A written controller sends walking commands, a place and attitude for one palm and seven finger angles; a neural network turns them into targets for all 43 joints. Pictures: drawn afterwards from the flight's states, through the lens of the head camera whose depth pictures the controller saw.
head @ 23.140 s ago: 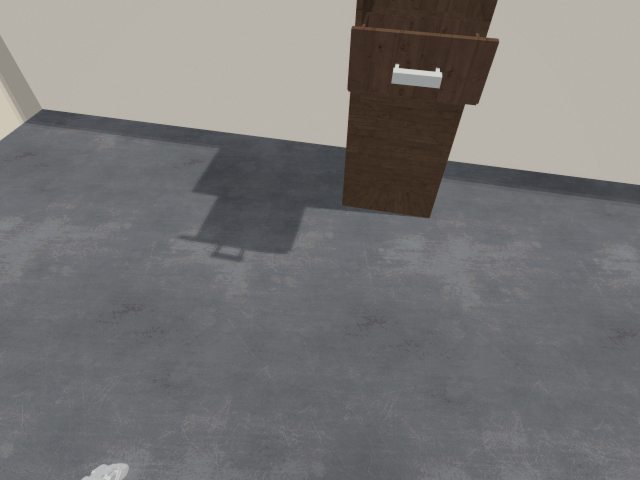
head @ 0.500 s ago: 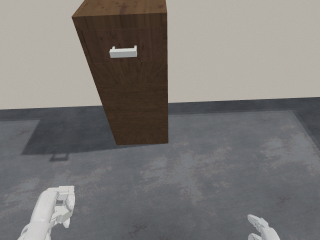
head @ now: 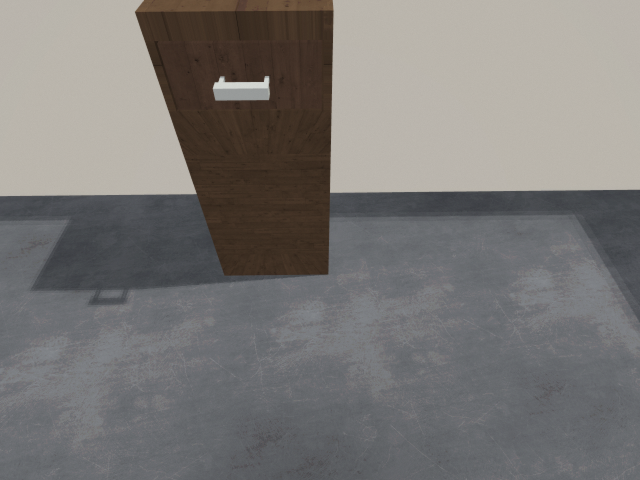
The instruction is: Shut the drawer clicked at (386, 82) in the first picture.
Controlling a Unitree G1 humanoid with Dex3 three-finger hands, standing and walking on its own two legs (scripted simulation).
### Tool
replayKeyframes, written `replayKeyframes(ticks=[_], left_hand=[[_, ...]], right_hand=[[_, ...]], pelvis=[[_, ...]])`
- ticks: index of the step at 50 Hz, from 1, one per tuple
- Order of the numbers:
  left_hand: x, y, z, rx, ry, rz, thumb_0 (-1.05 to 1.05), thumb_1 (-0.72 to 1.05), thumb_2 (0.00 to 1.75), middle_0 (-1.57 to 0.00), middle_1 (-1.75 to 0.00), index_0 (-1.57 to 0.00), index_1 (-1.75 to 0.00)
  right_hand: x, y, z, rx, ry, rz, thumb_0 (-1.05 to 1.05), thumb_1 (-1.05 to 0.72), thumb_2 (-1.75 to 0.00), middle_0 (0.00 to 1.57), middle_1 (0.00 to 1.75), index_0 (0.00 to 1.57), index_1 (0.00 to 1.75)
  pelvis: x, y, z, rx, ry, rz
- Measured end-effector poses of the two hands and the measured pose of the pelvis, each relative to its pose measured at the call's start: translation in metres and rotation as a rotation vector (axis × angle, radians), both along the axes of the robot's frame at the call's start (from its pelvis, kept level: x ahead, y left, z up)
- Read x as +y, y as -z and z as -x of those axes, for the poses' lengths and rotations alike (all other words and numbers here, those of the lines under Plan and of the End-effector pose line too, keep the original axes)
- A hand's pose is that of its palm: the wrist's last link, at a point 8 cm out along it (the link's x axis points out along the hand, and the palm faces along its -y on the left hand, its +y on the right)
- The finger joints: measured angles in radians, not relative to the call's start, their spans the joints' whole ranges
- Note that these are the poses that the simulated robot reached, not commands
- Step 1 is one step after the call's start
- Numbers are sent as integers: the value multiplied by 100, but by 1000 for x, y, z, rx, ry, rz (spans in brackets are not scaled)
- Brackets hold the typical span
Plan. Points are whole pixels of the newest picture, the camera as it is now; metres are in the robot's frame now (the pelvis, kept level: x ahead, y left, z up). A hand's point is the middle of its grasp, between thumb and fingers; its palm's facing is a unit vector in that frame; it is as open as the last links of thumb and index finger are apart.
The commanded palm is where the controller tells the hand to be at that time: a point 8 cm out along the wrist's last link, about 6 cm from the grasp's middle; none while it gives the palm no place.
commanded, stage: let the arm hang, fingers relaxed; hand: left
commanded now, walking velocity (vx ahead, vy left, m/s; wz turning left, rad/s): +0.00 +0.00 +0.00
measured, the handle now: (243, 85) +0.89 +0.24 +0.03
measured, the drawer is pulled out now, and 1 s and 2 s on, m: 0.00 0.00 0.00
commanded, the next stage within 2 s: look to check the result in 0.46 s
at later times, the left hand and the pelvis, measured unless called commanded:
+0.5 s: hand out of the picture +0.03 +0.17 -0.17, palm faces +0.02 -0.98 -0.20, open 7.3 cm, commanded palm none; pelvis +0.02 -0.01 +0.00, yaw -1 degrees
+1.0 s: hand out of the picture +0.03 +0.17 -0.17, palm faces +0.01 -0.97 -0.22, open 7.3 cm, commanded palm none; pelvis +0.03 -0.01 +0.00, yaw -1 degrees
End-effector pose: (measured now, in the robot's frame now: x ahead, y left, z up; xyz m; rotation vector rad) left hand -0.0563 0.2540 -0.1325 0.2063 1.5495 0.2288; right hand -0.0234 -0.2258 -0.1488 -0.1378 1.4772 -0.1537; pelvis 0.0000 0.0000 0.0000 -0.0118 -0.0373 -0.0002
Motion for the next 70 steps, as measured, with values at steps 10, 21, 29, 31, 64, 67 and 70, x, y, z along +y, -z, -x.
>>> replayKeyframes(ticks=[10, 21, 29, 31, 64, 67, 70], left_hand=[[-27, 9, -47, -120, 24, 50, 1, 91, 90, -23, -34, -24, -35], [-42, 13, -82, -180, 42, 82, 1, 92, 90, -20, -30, -21, -30], [-36, 10, -77, -148, 35, 59, 1, 92, 90, -20, -30, -20, -30], [-34, 9, -76, -139, 34, 54, 1, 91, 90, -20, -29, -20, -30], [-37, 6, -98, -164, 51, 46, 0, 91, 90, -20, -29, -20, -30], [-36, 5, -99, -164, 53, 43, 0, 91, 90, -20, -29, -20, -30], [-36, 5, -99, -162, 55, 40, 1, 91, 90, -20, -29, -20, -30]], right_hand=[[7, 3, -22, -65, 11, -21, 0, -91, -90, 20, 30, 20, 30], [0, -1, -30, -71, 23, 0, 0, -91, -90, 20, 30, 20, 30], [-5, -2, -31, -50, 25, 6, 0, -91, -90, 20, 30, 20, 30], [-7, -2, -32, -48, 23, 8, 0, -91, -90, 20, 30, 20, 30], [-20, -4, -60, -88, 12, 22, 0, -91, -90, 20, 30, 20, 30], [-21, -4, -59, -85, 14, 22, 0, -91, -90, 20, 30, 20, 30], [-22, -4, -58, -82, 17, 23, 0, -91, -90, 20, 30, 20, 30]], pelvis=[[-4, 0, -6, -8, 8, -5], [-8, -1, -14, -2, 11, -8], [-11, -2, -19, 0, 12, -8], [-11, -2, -19, 0, 13, -8], [-16, -3, -31, 1, 21, -14], [-17, -4, -31, 1, 23, -14], [-17, -4, -32, 0, 24, -14]])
